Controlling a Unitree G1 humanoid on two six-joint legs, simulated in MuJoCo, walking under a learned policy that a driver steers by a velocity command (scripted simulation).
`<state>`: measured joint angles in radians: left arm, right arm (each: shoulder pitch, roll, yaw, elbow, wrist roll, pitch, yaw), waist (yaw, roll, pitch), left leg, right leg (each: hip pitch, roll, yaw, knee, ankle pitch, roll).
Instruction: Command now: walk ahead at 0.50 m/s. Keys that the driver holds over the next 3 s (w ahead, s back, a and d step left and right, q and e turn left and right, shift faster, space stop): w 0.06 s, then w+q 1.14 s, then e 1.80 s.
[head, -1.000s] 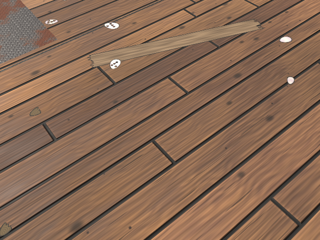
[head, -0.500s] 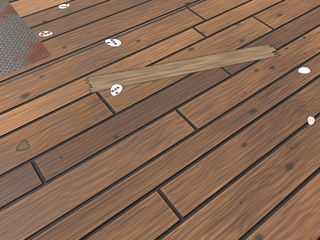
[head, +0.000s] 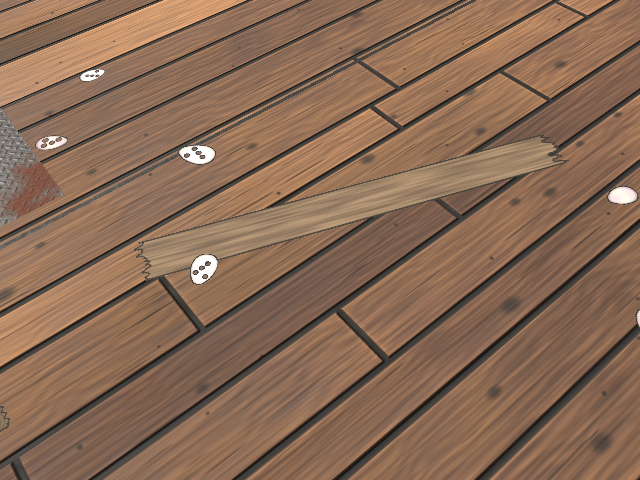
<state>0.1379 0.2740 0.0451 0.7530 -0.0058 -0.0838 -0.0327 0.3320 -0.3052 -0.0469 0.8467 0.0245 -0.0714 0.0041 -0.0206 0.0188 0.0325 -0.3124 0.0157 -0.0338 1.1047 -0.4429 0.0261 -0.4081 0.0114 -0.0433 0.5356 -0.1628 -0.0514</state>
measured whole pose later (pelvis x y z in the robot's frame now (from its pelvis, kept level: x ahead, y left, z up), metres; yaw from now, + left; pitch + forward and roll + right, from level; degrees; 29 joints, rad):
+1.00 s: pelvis +0.57 +0.09 -0.01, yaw +28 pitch +2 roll -1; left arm 0.09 0.27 0.05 0.71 0.00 -0.12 -0.02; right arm 0.37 -0.30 -0.07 0.73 0.03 -0.02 -0.02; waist -0.05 0.03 0.00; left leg -0.27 -0.08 -0.18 1.01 -0.51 0.04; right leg -0.43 0.04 0.00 0.55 -0.16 -0.02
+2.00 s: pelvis +0.80 +0.23 +0.01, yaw +18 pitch +2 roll +3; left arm 0.23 0.30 0.07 0.72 0.00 0.02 0.02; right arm 0.07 -0.31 -0.10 0.79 -0.01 0.03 -0.05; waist 0.02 0.03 0.04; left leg -0.56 0.00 -0.02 1.09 -0.40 -0.05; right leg -0.31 0.01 0.03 0.49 -0.22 -0.06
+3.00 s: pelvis +0.81 +0.22 +0.01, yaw -18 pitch +2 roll +2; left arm 0.19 0.32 0.06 0.59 -0.01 0.03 0.02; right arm 0.09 -0.34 -0.09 0.75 0.00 0.01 -0.02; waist 0.01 0.03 0.07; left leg -0.51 0.00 -0.06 0.95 -0.35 -0.08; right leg -0.28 0.05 0.11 0.45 -0.20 -0.05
